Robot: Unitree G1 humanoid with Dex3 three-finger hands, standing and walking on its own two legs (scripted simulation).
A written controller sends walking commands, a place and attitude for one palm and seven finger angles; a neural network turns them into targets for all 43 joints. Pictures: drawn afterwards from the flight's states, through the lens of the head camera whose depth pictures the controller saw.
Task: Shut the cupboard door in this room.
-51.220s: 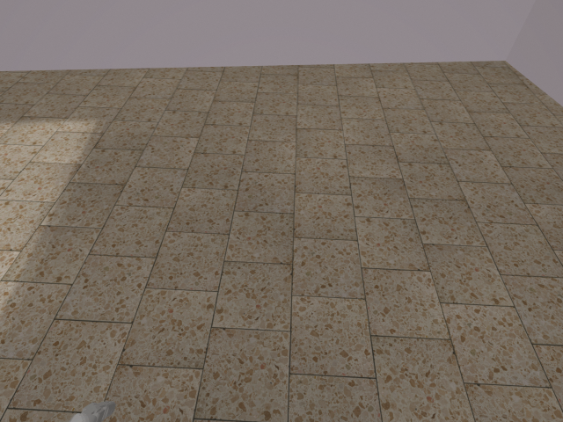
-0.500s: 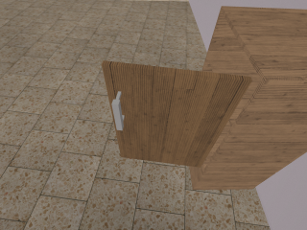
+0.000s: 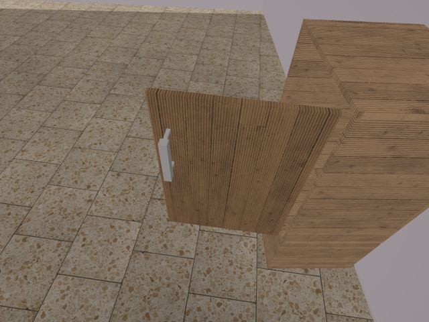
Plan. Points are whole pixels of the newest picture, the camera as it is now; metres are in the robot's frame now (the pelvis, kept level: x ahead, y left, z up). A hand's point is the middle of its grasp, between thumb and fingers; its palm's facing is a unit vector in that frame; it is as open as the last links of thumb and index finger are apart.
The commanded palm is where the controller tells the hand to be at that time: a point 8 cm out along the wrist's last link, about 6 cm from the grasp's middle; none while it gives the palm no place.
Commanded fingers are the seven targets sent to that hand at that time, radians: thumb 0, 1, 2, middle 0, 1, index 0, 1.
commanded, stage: look again from close up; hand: left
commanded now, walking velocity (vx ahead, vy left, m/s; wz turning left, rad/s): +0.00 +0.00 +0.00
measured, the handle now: (168, 155) +0.50 +0.15 -0.03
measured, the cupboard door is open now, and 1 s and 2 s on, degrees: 82 82 82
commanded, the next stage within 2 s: raise the hand and make a fist in 0.52 s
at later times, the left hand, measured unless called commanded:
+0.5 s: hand out of the picture +0.02 +0.18 -0.17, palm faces +0.03 -0.97 -0.24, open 7.4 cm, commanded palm none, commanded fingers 0.00 0.90 0.90 -0.20 -0.30 -0.20 -0.30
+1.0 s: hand (134, 312) +0.15 +0.16 -0.07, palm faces -0.03 -1.00 +0.01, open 6.4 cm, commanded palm +0.12 +0.22 -0.06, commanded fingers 0.00 0.90 0.90 -0.55 -0.68 -0.55 -0.68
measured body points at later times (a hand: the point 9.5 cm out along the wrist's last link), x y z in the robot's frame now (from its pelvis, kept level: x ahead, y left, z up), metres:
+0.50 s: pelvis +0.01 -0.01 +0.00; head +0.01 -0.03 +0.45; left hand +0.02 +0.23 -0.15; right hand +0.01 -0.22 -0.17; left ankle -0.02 +0.11 -0.74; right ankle +0.05 -0.13 -0.74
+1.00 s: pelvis -0.01 -0.03 -0.07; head +0.03 -0.01 +0.38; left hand +0.15 +0.21 -0.06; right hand +0.22 -0.29 -0.09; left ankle -0.02 +0.11 -0.74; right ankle +0.05 -0.13 -0.74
